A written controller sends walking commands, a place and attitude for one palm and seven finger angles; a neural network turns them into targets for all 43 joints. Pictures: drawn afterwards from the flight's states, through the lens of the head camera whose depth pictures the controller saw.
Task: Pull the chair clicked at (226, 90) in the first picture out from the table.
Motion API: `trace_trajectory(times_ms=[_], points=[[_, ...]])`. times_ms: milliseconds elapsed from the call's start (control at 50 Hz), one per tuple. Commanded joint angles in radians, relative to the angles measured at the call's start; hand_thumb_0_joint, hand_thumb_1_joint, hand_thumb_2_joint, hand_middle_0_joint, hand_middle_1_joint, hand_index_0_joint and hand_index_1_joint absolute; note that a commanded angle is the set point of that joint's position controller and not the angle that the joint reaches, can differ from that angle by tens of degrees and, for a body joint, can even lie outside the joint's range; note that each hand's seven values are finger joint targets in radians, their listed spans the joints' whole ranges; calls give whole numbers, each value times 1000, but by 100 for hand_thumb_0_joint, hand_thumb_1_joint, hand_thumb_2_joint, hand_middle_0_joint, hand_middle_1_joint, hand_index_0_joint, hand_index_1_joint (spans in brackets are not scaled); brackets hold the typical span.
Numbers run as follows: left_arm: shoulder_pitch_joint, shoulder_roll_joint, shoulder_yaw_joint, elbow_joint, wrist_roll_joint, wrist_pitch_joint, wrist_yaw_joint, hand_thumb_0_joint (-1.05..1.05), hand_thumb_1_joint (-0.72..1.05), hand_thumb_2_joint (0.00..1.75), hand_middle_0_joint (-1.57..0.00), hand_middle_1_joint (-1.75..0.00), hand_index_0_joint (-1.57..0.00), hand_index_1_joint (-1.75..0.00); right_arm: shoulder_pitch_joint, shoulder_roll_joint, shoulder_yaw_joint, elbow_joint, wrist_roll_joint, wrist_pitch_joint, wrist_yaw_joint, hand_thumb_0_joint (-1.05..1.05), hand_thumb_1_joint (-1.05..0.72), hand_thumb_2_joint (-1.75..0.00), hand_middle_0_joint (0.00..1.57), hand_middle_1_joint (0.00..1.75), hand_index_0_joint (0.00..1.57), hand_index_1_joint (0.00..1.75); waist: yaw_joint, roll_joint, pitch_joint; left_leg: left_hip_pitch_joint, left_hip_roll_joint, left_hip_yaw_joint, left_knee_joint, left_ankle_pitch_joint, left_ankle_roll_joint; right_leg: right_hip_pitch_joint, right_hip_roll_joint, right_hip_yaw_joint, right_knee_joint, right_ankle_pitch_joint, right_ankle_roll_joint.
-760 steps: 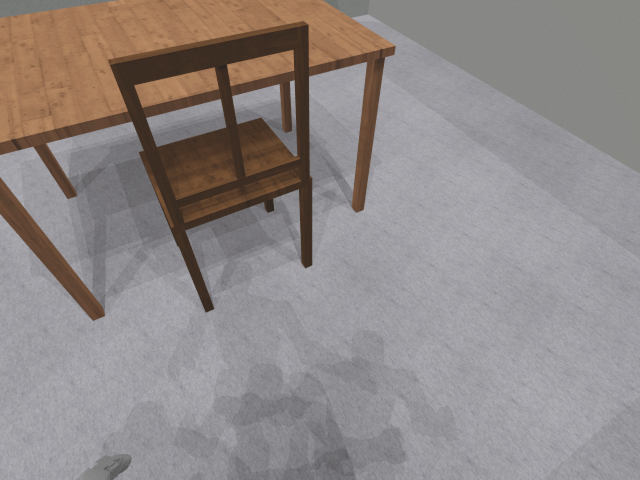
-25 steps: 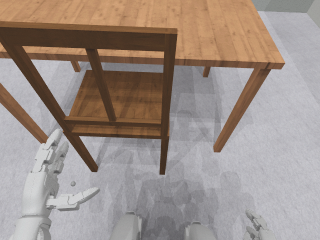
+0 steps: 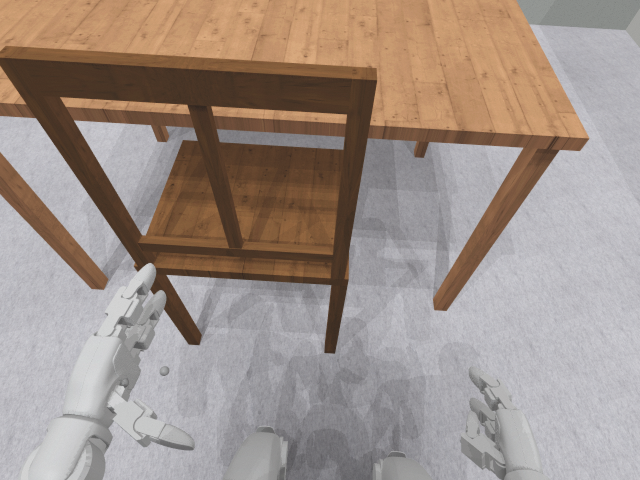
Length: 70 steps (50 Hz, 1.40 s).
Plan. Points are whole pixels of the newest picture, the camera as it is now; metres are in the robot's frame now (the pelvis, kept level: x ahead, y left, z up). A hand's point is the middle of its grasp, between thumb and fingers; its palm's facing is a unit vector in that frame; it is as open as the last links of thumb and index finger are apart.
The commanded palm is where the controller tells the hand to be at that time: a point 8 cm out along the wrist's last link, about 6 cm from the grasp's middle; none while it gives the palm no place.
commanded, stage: raise the hand toward the chair's back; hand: left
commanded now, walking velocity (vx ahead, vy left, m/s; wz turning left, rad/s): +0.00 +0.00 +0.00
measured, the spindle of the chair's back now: (221, 187) +0.52 +0.19 +0.02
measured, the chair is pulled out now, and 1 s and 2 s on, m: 0.00 0.00 0.00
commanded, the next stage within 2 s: aim the fingers beside a spindle in 0.66 s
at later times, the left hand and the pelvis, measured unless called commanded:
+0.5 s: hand (153, 345) +0.25 +0.20 +0.06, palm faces +0.05 -1.00 -0.07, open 16.9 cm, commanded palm +0.22 +0.25 +0.06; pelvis +0.00 -0.01 +0.01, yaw +0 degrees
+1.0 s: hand (176, 347) +0.25 +0.18 +0.04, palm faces -0.03 -1.00 -0.04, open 16.9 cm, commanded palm +0.24 +0.25 +0.05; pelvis +0.00 -0.01 +0.00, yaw +0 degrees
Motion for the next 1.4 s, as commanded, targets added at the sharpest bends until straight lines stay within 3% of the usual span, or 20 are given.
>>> trace_trajectory(times_ms=[0, 60, 120, 180, 220, 280, 360, 420, 480, 560, 640, 700, 740, 820, 860, 1000, 1100, 1160, 1320, 1380], points=[[-86, 175, 171, -326, -52, -132, 50, 0, -50, 30, -6, -8, -6, -8, -6, -137, -77, -124, -1, -55, -24, 0, -90, -90, 20, 30, 20, 30, 8, 62, -292, 335, -32, -3, -192, 310, 16, 83, 55, -32, -145, 269, -54], [-101, 130, 132, -233, -40, -160, 68, 0, -50, 30, -6, -8, -6, -8, -4, -140, -74, -96, -3, -57, -15, 0, -90, -90, 20, 30, 20, 30, -20, 56, -206, 285, -31, -6, -190, 246, 11, 30, 53, -38, -149, 215, -50], [-105, 117, 89, -122, -20, -129, 29, 0, -50, 30, -6, -8, -6, -8, 2, -160, -76, -93, 6, -51, -14, 0, -90, -90, 20, 30, 20, 30, -38, 30, -153, 237, -32, 0, -201, 162, 17, 15, 52, -32, -172, 155, -48], [-74, 125, 80, -89, -32, -80, -24, 0, -50, 30, -6, -8, -6, -8, 7, -174, -80, -112, 17, -51, -21, 0, -90, -90, 20, 30, 20, 30, -29, 4, -186, 243, -36, 10, -216, 162, 25, 70, 50, -19, -202, 159, -46], [-76, 158, 114, -154, -47, -70, -33, 0, -50, 30, -6, -8, -6, -8, 6, -173, -85, -120, 17, -55, -24, 0, -90, -90, 20, 30, 20, 30, -17, 24, -243, 280, -39, 18, -220, 211, 27, 110, 46, -13, -209, 210, -44], [-78, 208, 191, -215, -61, -102, 6, 0, -50, 30, -6, -8, -6, -8, -2, -160, -87, -114, 9, -62, -25, 0, -90, -90, 20, 30, 20, 30, 5, 23, -274, 289, -39, 17, -212, 265, 25, 139, 50, -16, -191, 256, -46], [-102, 153, 168, -204, -55, -182, 68, 0, -50, 30, -6, -8, -6, -8, 0, -144, -85, -85, 0, -70, -14, 0, -90, -90, 20, 30, 20, 30, -13, 40, -208, 274, -35, 15, -202, 248, 17, 76, 48, -22, -177, 227, -46], [-102, 124, 118, -111, -28, -184, 58, 0, -50, 30, -6, -8, -6, -8, 3, -157, -86, -80, 2, -65, -8, 0, -90, -90, 20, 30, 20, 30, -36, 23, -149, 230, -34, 18, -198, 181, 19, 35, 46, -17, -184, 171, -44], [-78, 128, 92, -90, -25, -148, 13, 0, -50, 30, -6, -8, -6, -8, 5, -169, -88, -98, 11, -60, -9, 0, -90, -90, 20, 30, 20, 30, -30, 21, -181, 234, -36, 21, -211, 165, 25, 71, 44, -7, -201, 160, -45], [-94, 167, 131, -169, -49, -125, -9, 0, -50, 30, -6, -8, -6, -8, 1, -165, -88, -112, 14, -62, -19, 0, -90, -90, 20, 30, 20, 30, -20, 9, -245, 265, -40, 29, -212, 204, 29, 128, 41, 4, -218, 208, -39], [-121, 165, 166, -179, -63, -167, 28, 0, -50, 30, -6, -8, -6, -8, -8, -148, -83, -94, 7, -67, -22, 0, -90, -90, 20, 30, 20, 30, -16, 8, -212, 251, -40, 22, -200, 211, 25, 104, 44, -4, -200, 206, -41], [-136, 144, 145, -130, -51, -189, 38, 0, -50, 30, -6, -8, -6, -8, -8, -151, -81, -84, 5, -70, -20, 0, -90, -90, 20, 30, 20, 30, -31, -7, -176, 222, -39, 23, -184, 174, 26, 66, 44, 2, -199, 164, -40], [-127, 128, 113, -109, -40, -182, 23, 0, -50, 30, -6, -8, -6, -8, -7, -156, -80, -88, 8, -69, -15, 0, -90, -90, 20, 30, 20, 30, -33, 24, -167, 226, -39, 24, -191, 152, 25, 50, 41, 3, -202, 143, -41], [-179, 135, 85, -90, -33, -148, -15, 0, -50, 30, -6, -8, -6, -8, 5, -170, -81, -90, 11, -69, -21, 0, -90, -90, 20, 30, 20, 30, -48, 6, -196, 225, -37, 23, -179, 163, 30, 54, 39, 10, -199, 166, -39], [-193, 139, 91, -108, -39, -144, -18, 0, -50, 30, -6, -8, -6, -8, 3, -169, -81, -94, 9, -72, -22, 0, -90, -90, 20, 30, 20, 30, -38, 13, -227, 234, -39, 21, -179, 172, 30, 64, 37, 8, -193, 172, -40], [-256, 174, 160, -68, -34, -178, 38, 0, -50, 30, -6, -8, -6, -8, -1, -162, -79, -78, 0, -65, -19, 0, -90, -90, 20, 30, 20, 30, -23, 15, -228, 204, -36, 21, -162, 184, 25, 41, 41, 5, -163, 172, -43], [-263, 141, 110, -39, -21, -161, 26, 0, -50, 30, -6, -8, -6, -8, 12, -170, -82, -82, 1, -59, -9, 0, -90, -90, 20, 30, 20, 30, -27, 42, -274, 223, -35, 22, -162, 208, 24, 42, 38, 2, -148, 203, -45], [-294, 135, 92, -34, -20, -146, 17, 0, -50, 30, -6, -8, -6, -8, 21, -175, -85, -80, 2, -52, -9, 0, -90, -90, 20, 30, 20, 30, -39, 22, -285, 230, -31, 21, -154, 224, 25, 30, 38, 0, -143, 226, -42], [-400, 149, 119, 2, -7, -176, 68, 0, -50, 30, -6, -8, -6, -8, 18, -173, -81, -71, -5, -34, -7, 0, -90, -90, 20, 30, 20, 30, -42, 18, -252, 188, -31, 15, -143, 177, 22, -28, 39, -3, -122, 169, -44], [-442, 163, 123, 24, 5, -189, 74, 0, -50, 30, -6, -8, -6, -8, 21, -177, -82, -65, -8, -29, -7, 0, -90, -90, 20, 30, 20, 30, -43, 15, -281, 185, -29, 12, -129, 181, 23, -37, 40, -2, -105, 169, -47]])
